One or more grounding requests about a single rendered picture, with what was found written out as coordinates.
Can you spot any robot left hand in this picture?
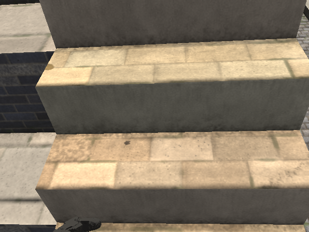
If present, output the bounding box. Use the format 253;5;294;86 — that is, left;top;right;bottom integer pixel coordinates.
53;217;101;232

